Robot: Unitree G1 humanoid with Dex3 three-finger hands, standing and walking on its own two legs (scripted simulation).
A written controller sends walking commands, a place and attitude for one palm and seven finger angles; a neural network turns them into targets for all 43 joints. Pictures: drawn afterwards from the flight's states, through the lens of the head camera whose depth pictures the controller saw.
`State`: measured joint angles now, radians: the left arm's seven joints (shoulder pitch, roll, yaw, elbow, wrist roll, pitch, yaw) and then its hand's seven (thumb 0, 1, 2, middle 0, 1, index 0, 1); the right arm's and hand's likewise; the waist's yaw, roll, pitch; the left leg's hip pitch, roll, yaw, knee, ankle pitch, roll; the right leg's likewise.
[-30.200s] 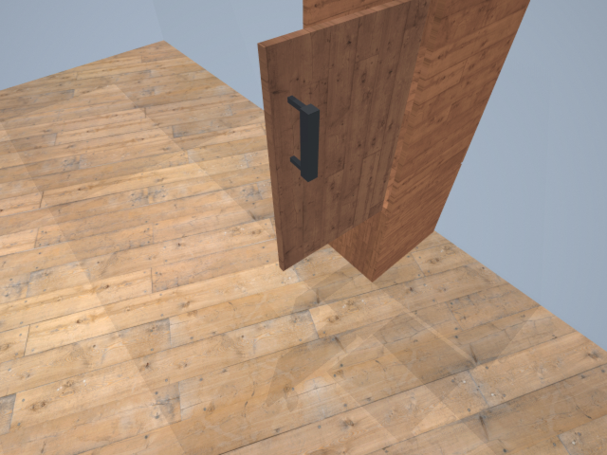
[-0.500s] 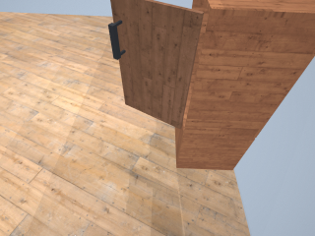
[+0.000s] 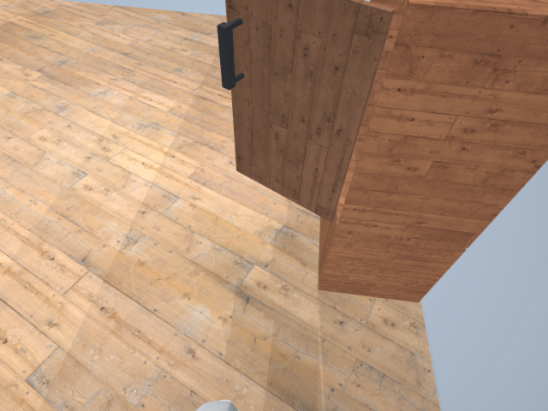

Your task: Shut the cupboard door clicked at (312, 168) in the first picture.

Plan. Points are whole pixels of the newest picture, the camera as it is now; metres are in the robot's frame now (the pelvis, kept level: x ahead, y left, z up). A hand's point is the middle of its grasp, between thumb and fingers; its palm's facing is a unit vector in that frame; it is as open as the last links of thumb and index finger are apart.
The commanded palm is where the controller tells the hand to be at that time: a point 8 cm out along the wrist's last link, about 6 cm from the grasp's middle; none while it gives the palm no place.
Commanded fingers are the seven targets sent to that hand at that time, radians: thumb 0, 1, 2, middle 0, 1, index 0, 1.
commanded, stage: walk to a spot facing it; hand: left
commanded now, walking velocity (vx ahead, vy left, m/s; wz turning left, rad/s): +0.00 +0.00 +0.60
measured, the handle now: (233, 54) +0.84 +0.13 +0.10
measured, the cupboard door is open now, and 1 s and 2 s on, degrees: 62 62 62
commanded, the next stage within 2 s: none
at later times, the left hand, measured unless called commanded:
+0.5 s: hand out of the picture +0.05 +0.20 -0.13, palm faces +0.29 -0.91 -0.31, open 7.3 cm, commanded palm none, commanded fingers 0.00 0.90 0.90 -0.20 -0.30 -0.20 -0.30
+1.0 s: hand out of the picture -0.08 +0.15 -0.15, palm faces +0.63 -0.73 -0.29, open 7.4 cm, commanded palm none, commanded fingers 0.00 0.90 0.90 -0.20 -0.30 -0.20 -0.30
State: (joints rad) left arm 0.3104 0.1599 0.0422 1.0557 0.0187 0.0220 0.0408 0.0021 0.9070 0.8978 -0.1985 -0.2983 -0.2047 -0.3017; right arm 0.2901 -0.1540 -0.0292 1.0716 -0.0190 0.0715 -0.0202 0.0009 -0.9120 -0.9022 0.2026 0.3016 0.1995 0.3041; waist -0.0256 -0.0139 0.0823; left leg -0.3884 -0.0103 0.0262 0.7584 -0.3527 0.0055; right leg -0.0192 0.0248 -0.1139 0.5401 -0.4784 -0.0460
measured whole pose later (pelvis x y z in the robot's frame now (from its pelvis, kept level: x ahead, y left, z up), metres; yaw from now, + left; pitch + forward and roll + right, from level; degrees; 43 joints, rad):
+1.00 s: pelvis +0.01 -0.07 +0.01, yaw +39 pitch +0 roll +1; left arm 0.20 0.24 0.06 0.87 0.01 0.06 0.01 0.01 0.91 0.90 -0.20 -0.30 -0.20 -0.30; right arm 0.12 -0.23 -0.05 0.85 -0.03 0.06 0.00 0.00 -0.91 -0.90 0.20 0.30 0.20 0.30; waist 0.01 0.00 0.13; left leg -0.34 -0.01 -0.07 0.60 -0.27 -0.03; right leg -0.41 -0.06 -0.04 0.88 -0.47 0.06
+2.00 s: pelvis +0.11 +0.01 +0.03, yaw +78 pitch +1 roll +1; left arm 0.29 0.16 0.05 0.95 0.03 -0.06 0.01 0.01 0.92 0.90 -0.20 -0.30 -0.21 -0.30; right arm 0.21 -0.24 -0.09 0.94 -0.03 0.05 0.05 0.00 -0.91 -0.90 0.20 0.30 0.19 0.30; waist -0.03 0.00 0.06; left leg -0.60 0.07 0.04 1.08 -0.25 -0.02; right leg -0.11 -0.11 -0.28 0.38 -0.27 0.00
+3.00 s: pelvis +0.15 +0.40 +0.02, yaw +99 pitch +0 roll +0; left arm 0.25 0.17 0.05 0.98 0.02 -0.07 0.02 -0.02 0.94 0.90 -0.20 -0.30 -0.20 -0.30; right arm 0.19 -0.18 -0.05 0.98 -0.03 0.01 0.02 0.00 -0.91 -0.90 0.20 0.30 0.19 0.30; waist -0.01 0.00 0.08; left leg -0.54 0.06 0.08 0.82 -0.23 0.00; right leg -0.11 -0.06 -0.24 0.42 -0.31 -0.02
